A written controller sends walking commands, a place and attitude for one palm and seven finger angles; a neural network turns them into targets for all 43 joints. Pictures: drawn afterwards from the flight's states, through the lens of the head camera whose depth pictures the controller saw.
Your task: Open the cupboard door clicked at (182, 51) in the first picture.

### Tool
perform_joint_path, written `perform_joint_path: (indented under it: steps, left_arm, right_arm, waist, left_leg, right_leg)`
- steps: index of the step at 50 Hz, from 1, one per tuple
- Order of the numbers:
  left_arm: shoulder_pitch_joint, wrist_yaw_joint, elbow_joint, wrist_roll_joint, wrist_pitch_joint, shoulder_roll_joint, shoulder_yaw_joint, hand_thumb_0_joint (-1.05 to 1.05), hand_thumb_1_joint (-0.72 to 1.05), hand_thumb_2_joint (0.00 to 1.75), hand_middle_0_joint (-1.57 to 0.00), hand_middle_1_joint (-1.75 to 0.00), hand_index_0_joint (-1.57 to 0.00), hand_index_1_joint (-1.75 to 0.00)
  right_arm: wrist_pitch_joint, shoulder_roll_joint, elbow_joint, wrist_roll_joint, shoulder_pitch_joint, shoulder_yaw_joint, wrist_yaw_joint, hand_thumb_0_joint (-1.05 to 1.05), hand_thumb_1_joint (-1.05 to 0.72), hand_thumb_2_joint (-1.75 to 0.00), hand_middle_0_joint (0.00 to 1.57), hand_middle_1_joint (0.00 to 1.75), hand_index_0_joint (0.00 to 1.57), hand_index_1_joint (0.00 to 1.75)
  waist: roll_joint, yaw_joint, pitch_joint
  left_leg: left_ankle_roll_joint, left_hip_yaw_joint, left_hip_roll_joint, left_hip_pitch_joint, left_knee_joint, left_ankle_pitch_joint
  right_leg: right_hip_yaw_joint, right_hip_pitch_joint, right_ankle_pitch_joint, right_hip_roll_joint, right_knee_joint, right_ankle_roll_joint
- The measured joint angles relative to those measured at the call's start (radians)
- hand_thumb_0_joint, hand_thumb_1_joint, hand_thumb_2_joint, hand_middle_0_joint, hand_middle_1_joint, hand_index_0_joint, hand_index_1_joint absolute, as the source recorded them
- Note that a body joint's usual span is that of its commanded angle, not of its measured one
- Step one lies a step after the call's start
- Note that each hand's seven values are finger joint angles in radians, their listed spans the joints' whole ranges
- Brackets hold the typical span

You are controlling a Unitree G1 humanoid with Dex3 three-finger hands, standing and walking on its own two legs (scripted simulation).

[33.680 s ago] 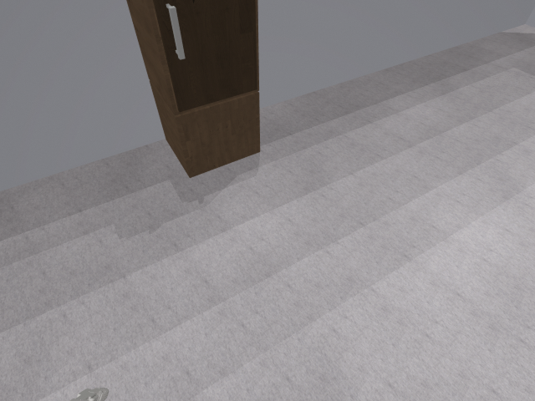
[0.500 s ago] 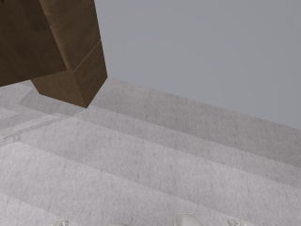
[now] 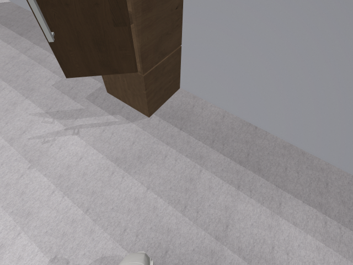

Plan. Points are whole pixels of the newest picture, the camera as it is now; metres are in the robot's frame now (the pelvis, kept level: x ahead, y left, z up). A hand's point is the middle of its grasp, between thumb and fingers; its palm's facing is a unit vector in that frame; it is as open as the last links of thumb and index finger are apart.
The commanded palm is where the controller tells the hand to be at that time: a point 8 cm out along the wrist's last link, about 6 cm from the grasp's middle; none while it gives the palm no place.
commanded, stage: turn to face it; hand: left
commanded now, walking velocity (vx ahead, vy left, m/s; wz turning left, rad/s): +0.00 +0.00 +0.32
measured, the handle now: (43, 18) +1.00 +0.63 +0.00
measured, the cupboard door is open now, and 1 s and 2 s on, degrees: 44 44 44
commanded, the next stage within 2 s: take the last steps up to it in 0.28 s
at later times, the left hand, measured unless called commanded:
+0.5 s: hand out of the picture +0.04 +0.19 -0.16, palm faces +0.19 -0.95 -0.26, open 7.3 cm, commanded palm none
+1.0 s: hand out of the picture -0.04 +0.24 -0.19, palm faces +0.39 -0.90 -0.18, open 7.4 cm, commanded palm none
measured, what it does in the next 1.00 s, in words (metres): steps to the left, turning left: left foot, then right foot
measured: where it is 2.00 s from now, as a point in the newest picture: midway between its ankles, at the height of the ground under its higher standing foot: (130, 213)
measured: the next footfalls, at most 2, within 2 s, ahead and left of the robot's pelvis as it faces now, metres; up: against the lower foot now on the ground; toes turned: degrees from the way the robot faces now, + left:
left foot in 0.06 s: +0.05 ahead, +0.13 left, +0.00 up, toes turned +6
right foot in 0.44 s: +0.05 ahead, -0.12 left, +0.00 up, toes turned +5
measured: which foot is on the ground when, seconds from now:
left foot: up 0.00-0.04, down 0.06-0.44, up 0.46-0.90, down 0.92-1.00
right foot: down 0.00-0.06, up 0.08-0.42, down 0.44-0.92, up 0.94-1.00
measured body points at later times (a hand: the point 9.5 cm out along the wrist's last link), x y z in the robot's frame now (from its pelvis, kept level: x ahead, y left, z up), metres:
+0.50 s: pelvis +0.01 -0.01 -0.01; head +0.04 -0.03 +0.44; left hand +0.03 +0.24 -0.14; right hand +0.11 -0.24 -0.17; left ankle +0.00 +0.12 -0.71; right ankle +0.01 -0.12 -0.74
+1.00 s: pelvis +0.10 +0.10 -0.02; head +0.14 +0.13 +0.43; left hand -0.06 +0.29 -0.18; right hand +0.29 -0.09 -0.15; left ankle +0.12 +0.20 -0.74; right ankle +0.02 -0.09 -0.67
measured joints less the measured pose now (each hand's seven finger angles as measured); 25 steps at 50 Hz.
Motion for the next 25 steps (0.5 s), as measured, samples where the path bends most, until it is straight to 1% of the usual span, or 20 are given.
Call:
perform_joint_path:
  steps: [2, 3, 4, 5, 6, 8, 9, 11, 13, 15, 19, 21, 22, 23, 24, 25]
  left_arm:
    - [0.015, -0.002, 0.012, -0.002, 0.002, 0.013, 0.008, 0.00, 0.91, 0.90, -0.20, -0.30, -0.21, -0.30]
    - [0.028, -0.004, 0.016, -0.005, 0.006, 0.019, 0.011, 0.00, 0.91, 0.90, -0.20, -0.30, -0.21, -0.30]
    - [0.031, -0.006, 0.023, -0.010, 0.014, 0.030, 0.016, 0.01, 0.91, 0.90, -0.20, -0.30, -0.21, -0.30]
    - [0.029, -0.004, 0.031, -0.011, 0.027, 0.042, 0.021, 0.01, 0.91, 0.90, -0.20, -0.30, -0.21, -0.30]
    - [0.024, 0.000, 0.042, -0.010, 0.041, 0.053, 0.024, 0.01, 0.91, 0.90, -0.20, -0.30, -0.21, -0.30]
    - [0.013, 0.002, 0.063, -0.010, 0.057, 0.065, 0.030, 0.01, 0.91, 0.90, -0.20, -0.30, -0.21, -0.30]
    - [0.007, 0.001, 0.070, -0.010, 0.060, 0.069, 0.033, 0.01, 0.91, 0.90, -0.20, -0.30, -0.20, -0.30]
    - [-0.003, -0.003, 0.073, -0.010, 0.059, 0.072, 0.035, 0.01, 0.91, 0.90, -0.20, -0.30, -0.20, -0.30]
    - [-0.010, -0.006, 0.070, -0.011, 0.054, 0.069, 0.034, 0.01, 0.91, 0.90, -0.20, -0.30, -0.20, -0.30]
    - [-0.016, -0.007, 0.065, -0.012, 0.050, 0.063, 0.030, 0.01, 0.91, 0.90, -0.20, -0.30, -0.20, -0.30]
    - [-0.031, -0.008, 0.055, -0.014, 0.041, 0.044, 0.021, 0.01, 0.91, 0.90, -0.20, -0.30, -0.20, -0.30]
    - [-0.033, -0.007, 0.052, -0.016, 0.030, 0.033, 0.016, 0.01, 0.91, 0.90, -0.20, -0.30, -0.20, -0.30]
    - [-0.027, -0.008, 0.047, -0.015, 0.020, 0.031, 0.013, 0.01, 0.91, 0.90, -0.20, -0.30, -0.20, -0.30]
    - [-0.025, -0.007, 0.050, -0.010, 0.009, 0.021, 0.013, 0.01, 0.91, 0.90, -0.20, -0.30, -0.20, -0.30]
    - [-0.022, -0.008, 0.052, -0.007, 0.004, 0.008, 0.008, 0.01, 0.91, 0.90, -0.20, -0.30, -0.20, -0.30]
    - [-0.014, -0.009, 0.051, -0.006, -0.001, -0.004, 0.004, 0.00, 0.91, 0.90, -0.20, -0.30, -0.20, -0.30]
  right_arm:
    - [-0.011, 0.003, -0.007, 0.000, -0.015, 0.007, -0.001, 0.01, -0.91, -0.90, 0.20, 0.30, 0.19, 0.30]
    - [-0.019, 0.000, -0.016, -0.001, -0.018, 0.010, 0.000, 0.01, -0.91, -0.90, 0.20, 0.30, 0.19, 0.30]
    - [-0.030, 0.003, -0.021, -0.005, -0.023, 0.010, -0.002, 0.01, -0.91, -0.90, 0.20, 0.30, 0.19, 0.30]
    - [-0.038, 0.009, -0.026, -0.007, -0.031, 0.013, -0.004, 0.01, -0.91, -0.90, 0.20, 0.30, 0.19, 0.30]
    - [-0.044, 0.016, -0.029, -0.009, -0.035, 0.017, -0.009, 0.01, -0.91, -0.90, 0.20, 0.30, 0.19, 0.30]
    - [-0.051, 0.026, -0.036, -0.012, -0.033, 0.026, -0.022, 0.01, -0.91, -0.90, 0.20, 0.30, 0.20, 0.30]
    - [-0.053, 0.031, -0.036, -0.013, -0.031, 0.029, -0.028, 0.01, -0.91, -0.90, 0.20, 0.30, 0.20, 0.30]
    - [-0.057, 0.038, -0.033, -0.014, -0.025, 0.037, -0.035, 0.01, -0.91, -0.90, 0.20, 0.30, 0.20, 0.30]
    - [-0.058, 0.044, -0.026, -0.013, -0.018, 0.043, -0.038, 0.01, -0.91, -0.90, 0.20, 0.30, 0.20, 0.30]
    - [-0.057, 0.049, -0.019, -0.014, -0.009, 0.046, -0.038, 0.01, -0.91, -0.90, 0.20, 0.30, 0.20, 0.30]
    - [-0.048, 0.056, 0.000, -0.016, 0.012, 0.045, -0.034, 0.01, -0.91, -0.90, 0.20, 0.30, 0.20, 0.30]
    - [-0.043, 0.056, 0.012, -0.013, 0.025, 0.042, -0.033, 0.01, -0.91, -0.90, 0.20, 0.30, 0.20, 0.30]
    - [-0.041, 0.057, 0.016, -0.009, 0.036, 0.040, -0.032, 0.01, -0.91, -0.90, 0.21, 0.30, 0.20, 0.30]
    - [-0.037, 0.052, 0.023, -0.005, 0.042, 0.036, -0.030, 0.01, -0.91, -0.90, 0.20, 0.30, 0.20, 0.30]
    - [-0.030, 0.045, 0.030, -0.006, 0.049, 0.030, -0.026, 0.01, -0.91, -0.90, 0.20, 0.30, 0.20, 0.30]
    - [-0.021, 0.037, 0.039, -0.009, 0.055, 0.025, -0.022, 0.01, -0.91, -0.90, 0.20, 0.30, 0.20, 0.30]
  waist:
    - [-0.011, 0.009, -0.001]
    - [-0.008, 0.013, -0.010]
    - [-0.014, 0.012, -0.014]
    - [-0.025, 0.017, -0.011]
    - [-0.031, 0.023, -0.010]
    - [-0.029, 0.028, -0.017]
    - [-0.025, 0.028, -0.021]
    - [-0.017, 0.031, -0.026]
    - [-0.004, 0.033, -0.031]
    - [0.009, 0.029, -0.036]
    - [0.033, 0.015, -0.043]
    - [0.042, 0.012, -0.048]
    - [0.038, 0.012, -0.056]
    - [0.046, 0.013, -0.058]
    - [0.059, 0.011, -0.057]
    - [0.066, 0.013, -0.058]
  left_leg:
    - [0.011, 0.015, -0.004, 0.057, -0.130, 0.063]
    - [0.024, 0.017, 0.000, 0.091, -0.209, 0.140]
    - [0.067, 0.014, -0.007, 0.084, -0.215, 0.173]
    - [0.089, 0.012, -0.014, 0.070, -0.189, 0.165]
    - [0.097, 0.010, -0.016, 0.065, -0.176, 0.149]
    - [0.097, -0.002, -0.017, 0.069, -0.191, 0.142]
    - [0.094, -0.009, -0.018, 0.076, -0.212, 0.152]
    - [0.090, -0.021, -0.020, 0.093, -0.259, 0.181]
    - [0.091, -0.033, -0.020, 0.108, -0.298, 0.205]
    - [0.088, -0.045, -0.019, 0.116, -0.323, 0.220]
    - [0.073, -0.071, -0.020, 0.112, -0.327, 0.228]
    - [0.061, -0.081, -0.024, 0.100, -0.305, 0.219]
    - [0.055, -0.082, -0.032, 0.087, -0.280, 0.206]
    - [0.052, -0.087, -0.034, 0.066, -0.226, 0.145]
    - [0.050, -0.096, -0.037, 0.038, -0.141, 0.062]
    - [0.049, -0.099, -0.044, 0.004, -0.038, 0.019]
  right_leg:
    - [-0.020, -0.012, -0.025, -0.014, 0.042, 0.012]
    - [-0.028, -0.028, -0.045, -0.017, 0.079, 0.020]
    - [-0.017, -0.057, -0.081, -0.022, 0.144, 0.032]
    - [0.020, -0.092, -0.151, -0.016, 0.227, 0.036]
    - [0.060, -0.129, -0.199, -0.002, 0.313, 0.038]
    - [0.115, -0.192, -0.210, 0.027, 0.450, 0.042]
    - [0.133, -0.215, -0.191, 0.037, 0.492, 0.043]
    - [0.156, -0.242, -0.150, 0.049, 0.523, 0.044]
    - [0.166, -0.246, -0.127, 0.057, 0.497, 0.046]
    - [0.170, -0.233, -0.120, 0.065, 0.438, 0.046]
    - [0.166, -0.164, -0.112, 0.087, 0.263, 0.039]
    - [0.156, -0.104, -0.047, 0.098, 0.135, 0.034]
    - [0.156, -0.063, -0.023, 0.096, 0.045, 0.029]
    - [0.152, -0.053, -0.013, 0.099, 0.024, 0.003]
    - [0.140, -0.049, -0.015, 0.101, 0.032, -0.014]
    - [0.131, -0.041, -0.017, 0.098, 0.030, -0.024]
